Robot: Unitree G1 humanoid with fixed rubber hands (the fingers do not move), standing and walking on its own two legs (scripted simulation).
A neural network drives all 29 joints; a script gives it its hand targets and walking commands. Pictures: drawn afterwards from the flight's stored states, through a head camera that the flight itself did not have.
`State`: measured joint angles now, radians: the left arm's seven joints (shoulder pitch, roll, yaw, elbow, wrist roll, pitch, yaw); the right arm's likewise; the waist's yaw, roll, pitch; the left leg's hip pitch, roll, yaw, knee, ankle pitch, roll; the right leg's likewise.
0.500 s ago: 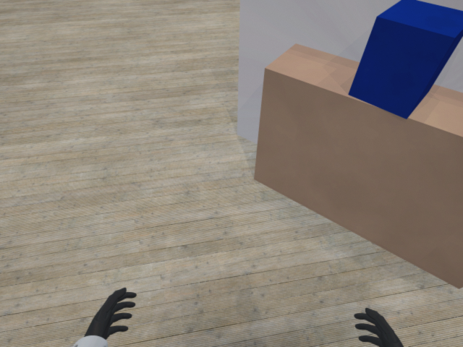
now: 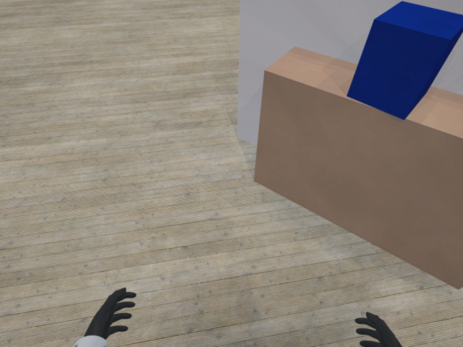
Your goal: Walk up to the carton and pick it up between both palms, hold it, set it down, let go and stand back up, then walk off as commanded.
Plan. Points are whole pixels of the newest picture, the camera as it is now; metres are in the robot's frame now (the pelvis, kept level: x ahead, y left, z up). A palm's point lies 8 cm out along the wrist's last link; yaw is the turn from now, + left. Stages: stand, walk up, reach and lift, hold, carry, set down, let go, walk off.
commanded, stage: stand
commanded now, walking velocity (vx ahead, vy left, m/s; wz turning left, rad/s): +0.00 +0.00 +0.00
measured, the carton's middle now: (403, 60) +0.93 -0.50 +0.05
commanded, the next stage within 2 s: walk up in 0.42 s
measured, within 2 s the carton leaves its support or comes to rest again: neither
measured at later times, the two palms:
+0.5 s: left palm (97, 337) +0.15 +0.25 -0.07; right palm out of the picture +0.13 -0.26 -0.09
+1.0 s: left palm (149, 304) +0.21 +0.18 -0.08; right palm out of the picture +0.11 -0.43 -0.09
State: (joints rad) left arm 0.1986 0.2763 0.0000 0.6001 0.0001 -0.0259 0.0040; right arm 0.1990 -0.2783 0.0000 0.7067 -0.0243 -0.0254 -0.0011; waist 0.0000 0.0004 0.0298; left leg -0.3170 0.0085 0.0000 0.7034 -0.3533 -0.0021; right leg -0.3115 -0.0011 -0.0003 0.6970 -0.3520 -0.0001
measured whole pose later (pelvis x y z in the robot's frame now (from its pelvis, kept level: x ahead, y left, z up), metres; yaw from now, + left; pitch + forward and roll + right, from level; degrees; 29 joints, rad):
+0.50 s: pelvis +0.00 +0.00 +0.00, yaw +0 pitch -2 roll +0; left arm 0.20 0.28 0.00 0.60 0.00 -0.03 0.00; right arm 0.20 -0.28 0.00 0.72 -0.02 -0.03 0.00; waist 0.00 0.00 0.03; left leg -0.32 0.01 0.00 0.70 -0.35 0.00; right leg -0.31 0.00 0.00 0.70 -0.35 0.00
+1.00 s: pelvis +0.04 -0.10 -0.02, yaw -6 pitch -2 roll +0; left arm 0.24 0.43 0.00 0.60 0.00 -0.02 -0.09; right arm 0.28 -0.46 0.00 0.72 -0.02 -0.07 0.00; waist 0.00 0.00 0.06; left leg -0.31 0.18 0.02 0.92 -0.46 0.00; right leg -0.39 -0.03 0.01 0.79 -0.35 0.01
